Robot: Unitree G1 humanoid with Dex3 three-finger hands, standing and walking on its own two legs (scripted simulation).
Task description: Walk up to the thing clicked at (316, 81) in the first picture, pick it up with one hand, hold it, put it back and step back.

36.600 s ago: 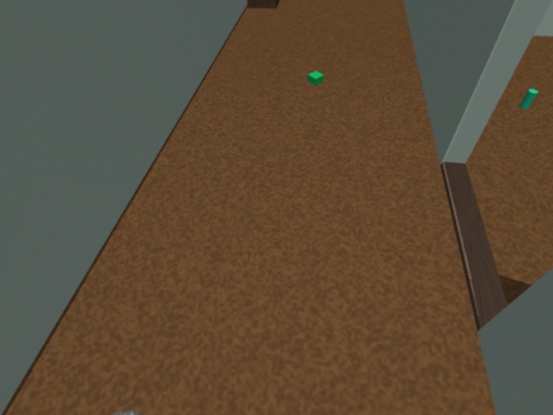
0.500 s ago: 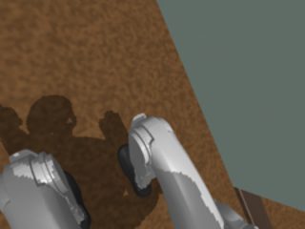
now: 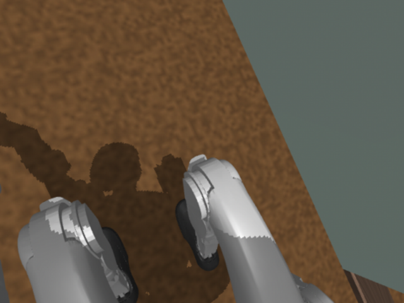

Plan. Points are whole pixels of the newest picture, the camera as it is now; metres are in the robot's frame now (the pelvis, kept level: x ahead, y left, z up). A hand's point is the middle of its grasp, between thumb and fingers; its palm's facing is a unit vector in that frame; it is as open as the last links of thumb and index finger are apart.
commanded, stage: lift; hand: left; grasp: from above
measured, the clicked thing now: out of the picture +0.49 +0.38 -0.20
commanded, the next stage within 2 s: hold in 1.64 s
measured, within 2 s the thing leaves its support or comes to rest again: neither
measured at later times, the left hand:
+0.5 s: hand out of the picture +0.41 +0.37 -0.02, palm faces -0.16 -0.39 -0.91, open 11.2 cm
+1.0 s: hand out of the picture +0.36 +0.32 +0.19, palm faces -0.16 -0.40 -0.90, open 11.3 cm
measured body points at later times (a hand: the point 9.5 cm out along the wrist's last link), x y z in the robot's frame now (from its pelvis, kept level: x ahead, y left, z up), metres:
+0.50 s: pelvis +0.00 +0.00 +0.06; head +0.18 +0.05 +0.47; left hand +0.42 +0.39 +0.04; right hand +0.08 -0.26 -0.06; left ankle +0.07 +0.13 -0.30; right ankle +0.10 -0.09 -0.30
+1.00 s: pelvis +0.02 -0.01 +0.26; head +0.13 +0.02 +0.70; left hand +0.37 +0.33 +0.24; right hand +0.15 -0.26 +0.13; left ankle +0.07 +0.13 -0.30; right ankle +0.10 -0.10 -0.30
